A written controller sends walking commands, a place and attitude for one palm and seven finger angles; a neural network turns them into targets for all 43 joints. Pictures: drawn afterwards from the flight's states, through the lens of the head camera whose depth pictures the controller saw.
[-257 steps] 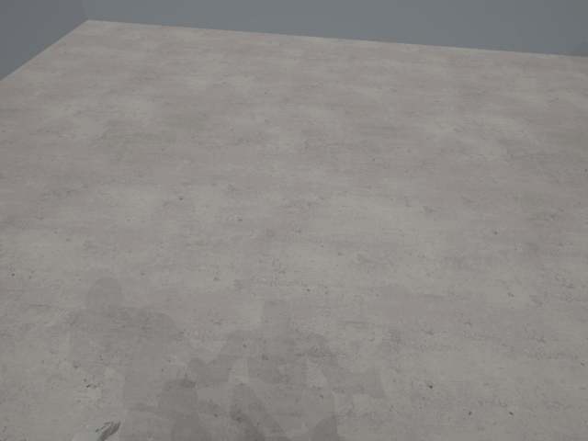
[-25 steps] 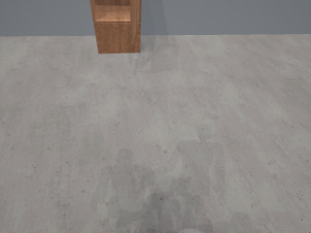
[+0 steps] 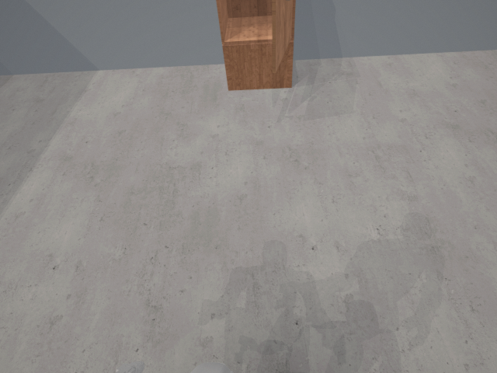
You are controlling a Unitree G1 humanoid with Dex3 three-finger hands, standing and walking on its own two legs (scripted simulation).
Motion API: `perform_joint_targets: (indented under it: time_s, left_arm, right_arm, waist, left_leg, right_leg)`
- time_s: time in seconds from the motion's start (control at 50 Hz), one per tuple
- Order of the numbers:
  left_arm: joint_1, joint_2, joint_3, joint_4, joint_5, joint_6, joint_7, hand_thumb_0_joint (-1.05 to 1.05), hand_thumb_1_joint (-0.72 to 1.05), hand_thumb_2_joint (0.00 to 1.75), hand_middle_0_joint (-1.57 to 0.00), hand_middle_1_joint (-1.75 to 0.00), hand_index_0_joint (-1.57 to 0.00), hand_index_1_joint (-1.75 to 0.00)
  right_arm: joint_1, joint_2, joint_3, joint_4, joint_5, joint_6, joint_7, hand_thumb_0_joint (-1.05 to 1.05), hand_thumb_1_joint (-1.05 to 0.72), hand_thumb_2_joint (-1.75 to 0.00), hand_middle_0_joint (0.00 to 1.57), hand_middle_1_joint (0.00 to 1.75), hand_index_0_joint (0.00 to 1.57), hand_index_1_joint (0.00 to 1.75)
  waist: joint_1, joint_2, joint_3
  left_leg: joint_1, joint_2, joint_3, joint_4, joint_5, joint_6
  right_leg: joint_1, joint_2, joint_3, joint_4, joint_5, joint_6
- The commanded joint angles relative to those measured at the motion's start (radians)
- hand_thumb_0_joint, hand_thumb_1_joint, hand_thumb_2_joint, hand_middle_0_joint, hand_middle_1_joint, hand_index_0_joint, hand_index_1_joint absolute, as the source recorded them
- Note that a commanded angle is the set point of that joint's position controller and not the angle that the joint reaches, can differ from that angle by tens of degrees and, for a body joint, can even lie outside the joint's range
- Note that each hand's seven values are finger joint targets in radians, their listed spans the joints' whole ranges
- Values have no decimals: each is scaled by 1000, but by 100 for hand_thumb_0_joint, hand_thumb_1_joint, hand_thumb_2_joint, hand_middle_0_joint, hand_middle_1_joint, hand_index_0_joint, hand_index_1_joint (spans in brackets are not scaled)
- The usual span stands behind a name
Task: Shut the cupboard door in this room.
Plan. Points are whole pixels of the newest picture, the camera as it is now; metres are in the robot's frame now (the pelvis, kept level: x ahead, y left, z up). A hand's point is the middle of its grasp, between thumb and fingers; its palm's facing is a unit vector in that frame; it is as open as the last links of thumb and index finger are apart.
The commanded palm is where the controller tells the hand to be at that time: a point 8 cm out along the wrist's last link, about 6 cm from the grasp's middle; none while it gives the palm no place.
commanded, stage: turn or walk to find it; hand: left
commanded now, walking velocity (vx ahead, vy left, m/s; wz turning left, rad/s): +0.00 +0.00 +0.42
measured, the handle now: out of the picture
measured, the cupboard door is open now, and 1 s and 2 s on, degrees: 75 75 75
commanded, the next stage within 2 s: stand and wait in 1.18 s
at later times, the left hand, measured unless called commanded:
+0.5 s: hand out of the picture -0.06 +0.27 -0.19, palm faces +0.27 -0.94 -0.22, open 7.4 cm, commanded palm none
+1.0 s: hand out of the picture +0.01 +0.23 -0.14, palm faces +0.37 -0.88 -0.28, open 7.4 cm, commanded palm none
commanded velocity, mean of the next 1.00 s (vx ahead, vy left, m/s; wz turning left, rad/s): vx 0.00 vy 0.00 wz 0.42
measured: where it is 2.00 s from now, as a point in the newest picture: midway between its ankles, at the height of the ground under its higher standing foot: outside the picture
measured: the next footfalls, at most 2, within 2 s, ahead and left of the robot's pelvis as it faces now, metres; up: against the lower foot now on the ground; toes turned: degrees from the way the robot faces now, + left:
left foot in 0.34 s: -0.01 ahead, +0.15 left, +0.00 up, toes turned +15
right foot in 0.94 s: +0.05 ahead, -0.07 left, +0.00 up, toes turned +21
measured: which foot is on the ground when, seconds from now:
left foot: up 0.00-0.32, down 0.34-0.94, up 0.96-1.00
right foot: down 0.00-0.36, up 0.38-0.92, down 0.94-1.00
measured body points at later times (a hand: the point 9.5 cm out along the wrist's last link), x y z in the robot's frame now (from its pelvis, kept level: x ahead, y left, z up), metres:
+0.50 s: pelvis -0.02 +0.06 +0.00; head +0.00 +0.10 +0.45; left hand -0.07 +0.32 -0.17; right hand +0.14 -0.16 -0.12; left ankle -0.05 +0.14 -0.74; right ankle -0.02 -0.11 -0.66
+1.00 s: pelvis -0.03 +0.01 +0.00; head +0.00 -0.02 +0.44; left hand -0.01 +0.28 -0.12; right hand +0.07 -0.22 -0.17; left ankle -0.06 +0.13 -0.71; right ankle +0.01 -0.08 -0.74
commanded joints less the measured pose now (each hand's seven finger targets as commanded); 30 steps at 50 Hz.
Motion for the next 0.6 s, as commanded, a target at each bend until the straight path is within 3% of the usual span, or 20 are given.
perform_joint_targets:
  time_s: [0.0,0.08,0.14,0.2,0.24,0.28,0.3,0.32,0.34,0.36,0.38,0.42,0.44,0.46,0.5,0.58]
  left_arm:
    - [7,169,43,-67,-4,-35,10,0,90,90,-20,-30,-20,-30]
    - [77,189,51,-39,5,-33,13,0,90,90,-20,-30,-20,-30]
    - [120,212,59,-16,11,-30,12,0,90,90,-20,-30,-20,-30]
    - [158,237,65,5,14,-25,8,0,90,90,-20,-30,-20,-30]
    - [152,245,70,14,15,-22,7,0,90,90,-20,-30,-20,-30]
    - [119,246,71,12,7,-15,5,0,90,90,-20,-30,-20,-30]
    - [111,230,68,9,-2,-8,3,0,90,90,-20,-30,-20,-30]
    - [129,178,61,-13,-10,1,-1,0,90,90,-20,-30,-20,-30]
    - [79,132,40,-47,-5,8,-1,0,90,90,-20,-30,-20,-30]
    - [56,153,45,-46,0,18,1,0,90,90,-20,-30,-20,-30]
    - [31,147,49,-29,4,27,5,0,90,90,-20,-30,-20,-30]
    - [40,161,56,-8,1,23,-7,0,90,90,-20,-30,-20,-30]
    - [72,160,57,8,1,18,-12,0,90,90,-20,-30,-20,-30]
    - [80,157,57,13,2,15,-13,0,90,90,-20,-30,-20,-30]
    - [83,158,55,16,0,14,-10,0,90,90,-20,-30,-20,-30]
    - [44,152,56,-5,-1,15,-5,0,90,90,-20,-30,-20,-30]
  right_arm:
    - [30,-61,-9,-40,1,-7,3,0,-90,-90,20,30,20,30]
    - [-42,-64,-1,-56,2,-3,3,0,-90,-90,20,30,20,30]
    - [-98,-51,10,-71,8,-11,2,0,-90,-90,20,30,20,30]
    - [-129,-37,23,-79,15,-24,0,0,-90,-90,20,30,20,30]
    - [-116,-38,25,-81,20,-30,-2,0,-90,-90,20,30,20,30]
    - [-57,-51,24,-66,17,-38,-4,0,-90,-90,20,30,20,30]
    - [-20,-81,18,-56,15,-46,-2,0,-90,-90,20,30,20,30]
    - [7,-175,-1,-59,7,-57,-5,0,-90,-90,20,30,20,30]
    - [46,-246,-15,-57,9,-52,-10,0,-90,-90,20,30,20,30]
    - [38,-238,-16,-49,5,-48,-17,0,-90,-90,20,30,20,30]
    - [12,-198,-5,-45,4,-54,-28,0,-90,-90,20,30,20,30]
    - [-62,-157,12,-72,5,-56,-35,0,-90,-90,20,30,20,30]
    - [-74,-147,16,-75,9,-62,-36,0,-90,-90,20,30,20,30]
    - [-64,-143,16,-76,10,-67,-36,0,-90,-90,20,30,20,30]
    - [-41,-141,14,-74,14,-72,-36,0,-90,-90,20,30,20,30]
    - [0,-130,10,-67,12,-73,-36,0,-90,-90,20,30,20,30]
  waist:
    - [17,-219,-9]
    - [48,-212,-3]
    - [72,-212,-31]
    - [93,-254,-78]
    - [84,-264,-84]
    - [44,-238,-99]
    - [18,-154,-119]
    - [6,103,-144]
    - [-14,260,-115]
    - [-18,155,-95]
    - [-11,211,-63]
    - [22,144,-31]
    - [39,112,-59]
    - [38,82,-77]
    - [37,73,-103]
    - [27,66,-92]
  left_leg:
    - [-86,59,13,140,75,-34]
    - [-70,83,37,42,32,-46]
    - [-37,86,72,-119,-36,-46]
    - [31,70,119,-275,-51,-35]
    - [99,65,137,-370,-34,-23]
    - [228,62,155,-541,123,-12]
    - [345,88,125,-660,255,2]
    - [468,289,-147,-730,445,80]
    - [430,435,-298,-768,656,170]
    - [371,454,-261,-767,603,215]
    - [320,379,-225,-784,585,180]
    - [329,308,-156,-756,623,165]
    - [363,289,-123,-749,648,161]
    - [392,269,-104,-740,699,156]
    - [429,260,-93,-731,764,155]
    - [433,260,-135,-737,768,165]
  right_leg:
    - [31,-236,130,-231,237,-69]
    - [55,-279,130,-226,246,-99]
    - [125,-302,111,-182,378,-117]
    - [170,-303,81,-115,536,-122]
    - [144,-315,72,-81,550,-111]
    - [74,-293,9,-15,456,-54]
    - [-7,-262,-34,73,352,-5]
    - [-208,-146,-90,260,31,68]
    - [-311,-73,-45,428,-352,101]
    - [-304,-88,31,525,-333,89]
    - [-312,-93,75,549,-272,90]
    - [-337,-81,83,607,-156,93]
    - [-339,-76,78,621,-119,99]
    - [-338,-68,76,627,-99,106]
    - [-339,-66,80,624,-76,118]
    - [-340,-60,92,586,-67,132]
